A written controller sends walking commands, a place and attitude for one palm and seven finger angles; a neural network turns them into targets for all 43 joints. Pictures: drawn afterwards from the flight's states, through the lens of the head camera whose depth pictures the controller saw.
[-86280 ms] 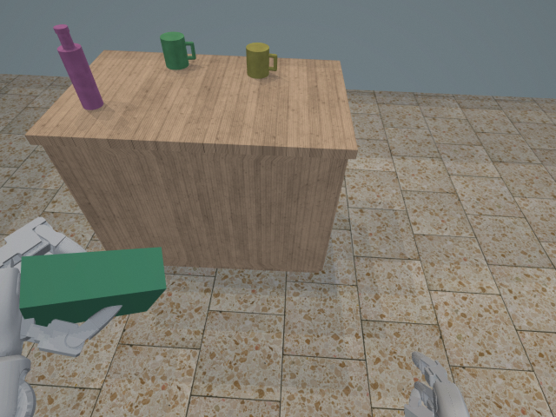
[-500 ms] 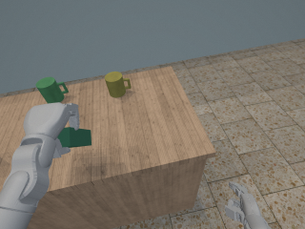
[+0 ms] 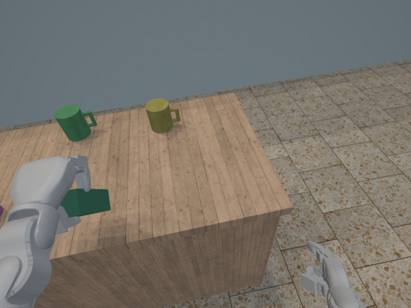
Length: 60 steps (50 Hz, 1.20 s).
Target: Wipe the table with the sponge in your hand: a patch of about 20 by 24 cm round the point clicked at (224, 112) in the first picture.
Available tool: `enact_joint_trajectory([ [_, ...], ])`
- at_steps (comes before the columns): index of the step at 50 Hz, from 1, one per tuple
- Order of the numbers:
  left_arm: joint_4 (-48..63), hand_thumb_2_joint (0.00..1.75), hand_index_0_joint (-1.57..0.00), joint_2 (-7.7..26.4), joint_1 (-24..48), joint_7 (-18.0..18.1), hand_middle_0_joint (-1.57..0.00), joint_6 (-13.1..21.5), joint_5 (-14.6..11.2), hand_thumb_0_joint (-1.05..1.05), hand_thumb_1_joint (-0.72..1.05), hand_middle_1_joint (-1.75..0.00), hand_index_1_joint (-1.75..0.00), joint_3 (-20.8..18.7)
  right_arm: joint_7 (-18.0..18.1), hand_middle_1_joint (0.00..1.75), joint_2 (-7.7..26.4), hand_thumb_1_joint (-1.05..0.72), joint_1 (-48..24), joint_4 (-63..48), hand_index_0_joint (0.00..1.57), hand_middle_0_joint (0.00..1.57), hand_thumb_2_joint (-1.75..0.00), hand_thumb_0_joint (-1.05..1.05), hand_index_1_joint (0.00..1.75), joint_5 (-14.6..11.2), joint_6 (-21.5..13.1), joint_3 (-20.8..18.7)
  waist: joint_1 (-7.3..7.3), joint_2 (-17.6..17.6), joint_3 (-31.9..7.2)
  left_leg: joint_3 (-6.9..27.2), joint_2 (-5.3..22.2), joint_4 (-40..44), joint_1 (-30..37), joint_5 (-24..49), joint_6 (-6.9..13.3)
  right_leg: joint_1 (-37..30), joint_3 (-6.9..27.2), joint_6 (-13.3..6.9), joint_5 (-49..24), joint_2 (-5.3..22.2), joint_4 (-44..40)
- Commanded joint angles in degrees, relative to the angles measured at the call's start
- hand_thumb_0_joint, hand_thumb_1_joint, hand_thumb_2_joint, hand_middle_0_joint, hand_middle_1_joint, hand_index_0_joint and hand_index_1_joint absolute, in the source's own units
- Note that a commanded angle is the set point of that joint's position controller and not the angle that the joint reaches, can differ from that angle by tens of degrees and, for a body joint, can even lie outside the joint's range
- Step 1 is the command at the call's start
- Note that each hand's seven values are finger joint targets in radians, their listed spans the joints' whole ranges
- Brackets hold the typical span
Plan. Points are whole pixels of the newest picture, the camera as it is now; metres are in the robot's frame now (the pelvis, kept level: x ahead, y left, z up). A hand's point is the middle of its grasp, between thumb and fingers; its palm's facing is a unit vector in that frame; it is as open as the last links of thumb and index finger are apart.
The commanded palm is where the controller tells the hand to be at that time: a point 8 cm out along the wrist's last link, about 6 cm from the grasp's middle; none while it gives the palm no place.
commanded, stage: bring the sponge back beside the body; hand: left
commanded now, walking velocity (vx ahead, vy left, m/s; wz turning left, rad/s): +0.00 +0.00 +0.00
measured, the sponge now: (74, 205) +0.25 +0.33 +0.07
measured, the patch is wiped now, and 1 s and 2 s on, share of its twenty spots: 0.95 0.95 0.95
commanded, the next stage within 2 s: step back with the hand held close in 0.88 s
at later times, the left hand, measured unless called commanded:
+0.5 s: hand (61, 229) +0.18 +0.29 +0.11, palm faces +0.03 -0.11 -0.99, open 8.4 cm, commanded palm +0.15 +0.28 +0.18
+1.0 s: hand (72, 230) +0.18 +0.27 +0.11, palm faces +0.02 -0.08 -1.00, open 8.4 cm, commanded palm +0.16 +0.28 +0.18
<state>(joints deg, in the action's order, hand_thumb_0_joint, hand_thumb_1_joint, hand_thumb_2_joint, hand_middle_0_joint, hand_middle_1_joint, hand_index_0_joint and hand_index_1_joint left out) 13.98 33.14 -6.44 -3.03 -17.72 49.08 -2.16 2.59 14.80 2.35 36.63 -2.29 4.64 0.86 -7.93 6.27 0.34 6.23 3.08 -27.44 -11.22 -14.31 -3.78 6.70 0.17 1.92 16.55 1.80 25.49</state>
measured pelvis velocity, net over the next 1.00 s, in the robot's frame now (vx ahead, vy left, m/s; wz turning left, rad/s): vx -0.01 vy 0.00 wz -0.01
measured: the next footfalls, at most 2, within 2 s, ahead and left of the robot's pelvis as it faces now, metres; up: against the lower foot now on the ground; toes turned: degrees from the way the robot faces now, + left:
none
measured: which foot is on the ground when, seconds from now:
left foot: down 0.00-1.00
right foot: down 0.00-1.00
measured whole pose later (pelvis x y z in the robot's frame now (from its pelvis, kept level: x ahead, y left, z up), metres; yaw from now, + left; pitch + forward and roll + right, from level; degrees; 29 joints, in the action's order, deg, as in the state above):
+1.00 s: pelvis -0.01 +0.00 +0.00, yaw -1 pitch -4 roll -1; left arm 24.1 31.8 -20.5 -1.9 -16.8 50.0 0.4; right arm 2.9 14.7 3.3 35.8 -1.3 2.7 0.5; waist -7.8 6.4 0.5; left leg 5.6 3.3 -28.3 -10.6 -14.4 -3.8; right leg 6.7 0.9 1.9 16.8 1.5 26.9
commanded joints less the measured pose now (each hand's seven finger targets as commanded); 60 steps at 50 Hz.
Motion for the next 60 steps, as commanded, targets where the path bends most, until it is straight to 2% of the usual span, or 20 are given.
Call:
enact_joint_trajectory([
  [1, 12.62, 1.3, -1.2, 10.1, 6.92, 1.3, -1.2, -2.21, 0.19, 0.0, 0.1, -1.6, -1.6, -6.38, 0.03, 0.3, 5.68, -0.9, -14.1, -10.87, 0.2, 0.2, -0.9, 0.0, 0.3, -0.52, -3.51, -1.39, 0.19, -0.09, -10.67, -5.73, -4.77, 2.45, 4.55, 15.56, 5.19, -0.57, -2.01, -4.45, -15.8, -4.06, -2.8],
  [7, 18.85, 1.3, -1.2, 12.5, 4.98, 0.76, -1.2, -0.7, 2.15, 0.0, 0.1, -1.6, -1.6, -7.14, 0.1, 0.3, 5.45, -0.9, -11.14, -11.42, 0.2, 0.2, -0.9, 0.0, 0.3, 0.46, -3.94, -1.25, -0.01, -1.57, -12.02, -5.5, -4.71, 2.31, 4.08, 14.77, 5.53, -0.74, -3.68, -4.14, -13.41, -3.92, -2.14],
  [11, 19.93, 1.3, -1.2, 15.63, 2.07, 3.22, -1.2, 0.84, 2.78, 0.0, 0.1, -1.6, -1.6, -12.48, 0.21, 0.3, 5.31, -0.9, -11.54, -11.28, 0.2, 0.2, -0.9, 0.0, 0.3, 0.52, -3.86, -1.68, -0.95, -0.61, -10.86, -5.0, -4.44, 1.98, 5.12, 14.82, 5.19, -0.16, -1.15, -4.92, -13.06, -4.76, -3.15],
  [12, 19.09, 1.3, -1.2, 12.6, 1.69, 3.78, -1.2, 0.98, 2.3, 0.0, 0.1, -1.6, -1.6, -9.74, 0.23, 0.3, 4.77, -0.9, -9.62, -11.27, 0.2, 0.2, -0.9, 0.0, 0.3, 0.58, -3.81, -1.81, -0.29, -1.05, -10.58, -5.87, -4.3, 1.84, 4.75, 14.66, 5.23, -0.06, -3.22, -4.45, -12.51, -4.12, -2.86],
  [16, 15.84, 1.3, -1.2, 11.08, -0.24, 4.64, -1.2, -0.28, 0.72, 0.0, 0.1, -1.6, -1.6, -9.95, 0.32, 0.3, 5.11, -0.9, -12.3, -10.89, 0.2, 0.2, -0.9, 0.0, 0.3, -0.03, -3.94, -1.71, -0.32, -0.13, -6.64, -5.33, -4.14, 2.94, 4.15, 11.17, 4.81, 2.09, -1.06, -4.62, -8.78, -4.65, -4.41],
  [19, 15.01, 1.3, -1.2, 8.95, -1.75, 3.71, -1.2, -1.07, -0.24, 0.0, 0.1, -1.6, -1.6, -6.74, 0.5, 0.3, 5.64, -0.9, -11.28, -10.61, 0.2, 0.2, -0.9, 0.0, 0.3, 0.13, -4.05, -1.78, 0.16, -2.52, -6.75, -5.72, -4.19, 3.2, 3.43, 10.06, 5.09, 1.89, -2.9, -3.72, -8.32, -3.74, -4.29],
  [21, 20.29, 1.3, -1.2, 8.4, -2.73, 3.08, -1.2, -0.74, 0.12, 0.0, 0.1, -1.6, -1.6, -5.93, 0.48, 0.3, 5.26, -0.9, -13.71, -11.6, 0.2, 0.2, -0.9, 0.0, 0.3, -0.17, -4.79, -1.57, 0.26, 0.0, -8.06, -5.37, -4.2, 3.05, 4.12, 10.05, 5.17, 1.32, -1.41, -4.25, -8.24, -4.26, -3.75],
  [28, 23.06, 1.3, -1.2, 13.29, -4.37, 4.68, -1.2, 1.68, 3.46, 0.0, 0.1, -1.6, -1.6, -9.87, 0.67, 0.3, 4.82, -0.9, -9.53, -10.88, 0.2, 0.2, -0.9, 0.0, 0.3, 1.08, -5.33, -2.0, -0.48, -0.57, -8.98, -5.47, -4.17, 2.06, 4.66, 12.02, 5.36, 1.05, -2.53, -4.29, -9.11, -4.03, -3.34],
  [31, 20.68, 1.3, -1.2, 13.2, -3.92, 6.17, -1.2, 1.22, 2.84, 0.0, 0.1, -1.6, -1.6, -12.0, 0.7, 0.3, 4.73, -0.9, -11.11, -10.76, 0.2, 0.2, -0.9, 0.0, 0.3, 0.63, -4.88, -1.99, -0.73, -0.75, -6.38, -4.92, -4.03, 2.16, 4.83, 11.68, 4.97, 2.09, -0.1, -5.07, -8.87, -4.86, -4.41],
  [40, 18.37, 1.3, -1.2, 7.64, -3.74, 3.37, -1.2, -1.46, 0.18, 0.0, 0.1, -1.6, -1.6, -4.12, 0.87, 0.3, 5.52, -0.9, -12.26, -10.53, 0.2, 0.2, -0.9, 0.0, 0.3, 0.15, -5.11, -1.87, 0.47, -1.35, -6.55, -5.64, -4.23, 3.21, 3.63, 9.53, 5.41, 1.49, -2.35, -3.69, -7.78, -3.48, -3.9],
  [46, 22.54, 1.3, -1.2, 13.42, -5.18, 3.64, -1.2, 0.09, 2.9, 0.0, 0.1, -1.6, -1.6, -10.28, 0.78, 0.3, 5.25, -0.9, -12.25, -11.25, 0.2, 0.2, -0.9, 0.0, 0.3, 0.74, -5.47, -1.69, -0.84, -1.53, -8.4, -5.07, -4.27, 2.21, 4.44, 11.29, 5.4, 0.62, -0.58, -4.55, -9.29, -4.48, -3.54],
  [50, 16.04, 1.3, -1.2, 10.65, -7.01, 5.91, -1.2, 0.53, 2.77, 0.0, 0.1, -1.6, -1.6, -9.82, 0.51, 0.3, 5.05, -0.9, -8.95, -10.2, 0.2, 0.2, -0.9, 0.0, 0.3, 0.73, -4.46, -2.45, -0.32, -2.54, -6.2, -6.11, -3.96, 1.52, 3.98, 12.63, 4.87, 1.84, -1.65, -4.41, -10.66, -4.17, -3.66],
  [51, 23.96, 1.3, -1.2, -0.19, 11.0, 7.3, -1.2, 12.19, -44.4, 0.0, 0.1, -1.6, -1.6, -19.97, 0.64, 0.3, 2.83, -0.9, -3.87, -20.75, 0.2, 0.2, -0.9, 0.0, 0.3, -0.43, -5.44, -0.96, 6.92, -5.01, 8.52, -6.67, -2.77, -1.34, 4.69, -0.03, 5.47, 16.31, 3.96, -3.67, -14.4, -3.75, -8.04],
  [52, 12.33, 1.3, -1.2, 4.38, -5.43, 7.35, -1.2, 16.11, -46.45, 0.0, 0.1, -1.6, -1.6, -22.61, 0.97, 0.3, 4.6, -0.9, -0.22, -14.72, 0.2, 0.2, -0.9, 0.0, 0.3, 1.61, -5.94, -0.26, 4.78, -11.74, 2.67, -5.5, -1.77, -3.11, 2.12, -1.09, 6.21, 14.89, 1.9, -3.76, -16.55, -1.97, -4.98],
  [53, 11.19, 1.3, -1.2, 0.46, -9.33, 6.69, -1.2, 17.39, -47.19, 0.0, 0.1, -1.6, -1.6, -18.92, 0.72, 0.3, 3.75, -0.9, -0.85, -14.59, 0.2, 0.2, -0.9, 0.0, 0.3, 1.43, -5.48, -0.52, 5.66, -11.41, 1.46, -5.98, -2.25, -3.3, 1.46, -0.57, 5.85, 14.31, 1.67, -3.99, -18.58, -1.16, -3.6],
  [54, 16.7, 1.3, -1.2, 1.99, -7.57, 7.01, -1.2, 19.2, -49.91, 0.0, 0.1, -1.6, -1.6, -22.03, 0.98, 0.3, 4.53, -0.9, 2.43, -15.0, 0.2, 0.2, -0.9, 0.0, 0.3, 0.92, -4.87, -1.6, 5.81, -15.39, -2.79, -5.99, -1.67, -5.06, 2.11, 1.09, 5.48, 11.12, 0.53, -3.17, -21.41, 1.18, -2.62],
  [56, 24.39, 1.3, -1.2, 2.21, -7.26, 7.97, -1.2, 22.05, -51.48, 0.0, 0.1, -1.6, -1.6, -22.95, 1.84, 0.3, 4.71, -0.9, 1.74, -15.38, 0.2, 0.2, -0.9, 0.0, 0.3, 1.1, -5.85, -1.84, 5.93, -9.22, -9.27, -6.31, -0.22, -5.04, 5.1, 6.78, 5.43, 9.37, 1.25, -2.75, -25.95, 3.19, 1.06],
  [57, 26.77, 1.3, -1.2, -0.5, -10.57, 8.26, -1.2, 23.14, -51.89, 0.0, 0.1, -1.6, -1.6, -21.56, 1.97, 0.3, 4.51, -0.9, 2.31, -15.57, 0.2, 0.2, -0.9, 0.0, 0.3, 1.31, -6.14, -1.93, 5.95, -4.9, -12.5, -5.57, 0.89, -4.77, 5.66, 11.27, 5.99, 7.93, -0.4, -2.12, -26.12, 3.15, 3.5],
  [59, 32.85, 1.3, -1.2, -0.99, -15.65, 9.21, -1.2, 24.16, -52.38, 0.0, 0.1, -1.6, -1.6, -22.44, 1.76, 0.3, 5.0, -0.9, 2.48, -16.35, 0.2, 0.2, -0.9, 0.0, 0.3, 1.35, -6.55, -2.5, 5.57, 3.17, -15.61, -3.63, 2.66, -4.7, 5.4, 23.36, 6.48, 6.93, -1.63, -1.17, -25.42, 1.5, 7.2],
  [60, 34.52, 1.3, -1.2, -0.51, -17.76, 9.59, -1.2, 24.62, -52.47, 0.0, 0.1, -1.6, -1.6, -23.44, 1.51, 0.3, 4.92, -0.9, 2.65, -16.5, 0.2, 0.2, -0.9, 0.0, 0.3, 1.32, -6.68, -2.67, 5.61, 4.14, -15.69, -3.05, 2.95, -5.33, 4.14, 27.67, 6.54, 7.03, -1.85, -0.95, -23.93, 0.96, 7.93],
])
